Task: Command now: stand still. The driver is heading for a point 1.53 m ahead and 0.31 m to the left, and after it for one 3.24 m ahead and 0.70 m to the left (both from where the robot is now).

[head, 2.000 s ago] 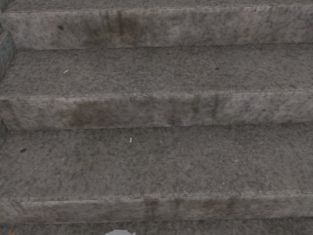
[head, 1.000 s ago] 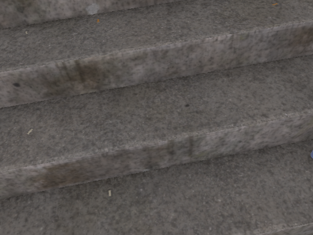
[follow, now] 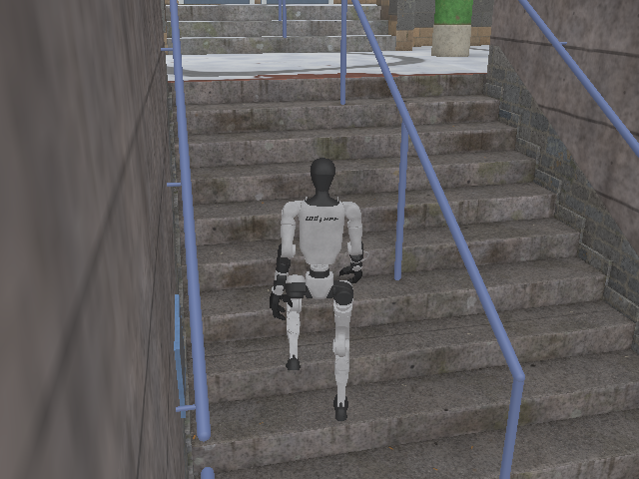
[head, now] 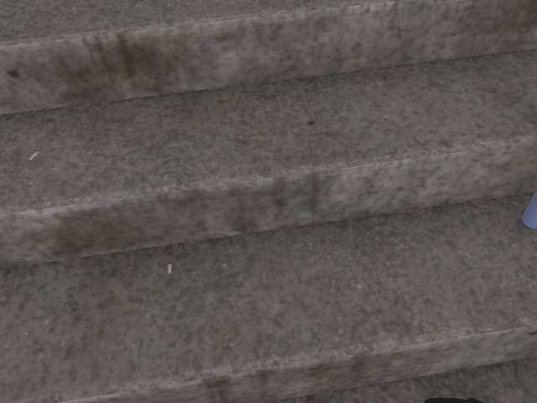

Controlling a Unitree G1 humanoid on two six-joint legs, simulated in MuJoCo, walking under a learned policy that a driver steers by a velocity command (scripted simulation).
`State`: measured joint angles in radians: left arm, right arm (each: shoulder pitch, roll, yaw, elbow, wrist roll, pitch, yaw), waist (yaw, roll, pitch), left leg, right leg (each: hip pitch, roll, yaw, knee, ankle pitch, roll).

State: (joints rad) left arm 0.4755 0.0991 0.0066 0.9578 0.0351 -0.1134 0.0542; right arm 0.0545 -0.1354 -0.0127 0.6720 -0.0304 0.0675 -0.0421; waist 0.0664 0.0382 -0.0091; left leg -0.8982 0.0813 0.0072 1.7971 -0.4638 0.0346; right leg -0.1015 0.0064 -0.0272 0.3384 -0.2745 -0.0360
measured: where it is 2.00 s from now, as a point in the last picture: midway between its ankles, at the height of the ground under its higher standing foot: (212, 142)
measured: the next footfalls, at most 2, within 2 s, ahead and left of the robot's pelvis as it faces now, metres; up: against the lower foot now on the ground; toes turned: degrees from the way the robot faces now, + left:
left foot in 0.14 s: +0.11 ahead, +0.21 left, +0.17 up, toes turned +4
right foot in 0.66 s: +0.24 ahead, +0.02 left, +0.17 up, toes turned -1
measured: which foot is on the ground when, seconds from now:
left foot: up 0.00-0.12, down 0.14-0.66, up 0.68-1.00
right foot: down 0.00-0.18, up 0.20-0.64, down 0.66-1.00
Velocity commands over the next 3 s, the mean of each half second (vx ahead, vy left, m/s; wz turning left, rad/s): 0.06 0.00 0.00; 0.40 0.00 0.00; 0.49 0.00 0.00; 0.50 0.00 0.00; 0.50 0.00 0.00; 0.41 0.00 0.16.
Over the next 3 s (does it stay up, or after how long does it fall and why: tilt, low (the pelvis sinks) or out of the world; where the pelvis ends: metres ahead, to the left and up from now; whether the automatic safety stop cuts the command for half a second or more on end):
stays up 1.44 0.18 0.80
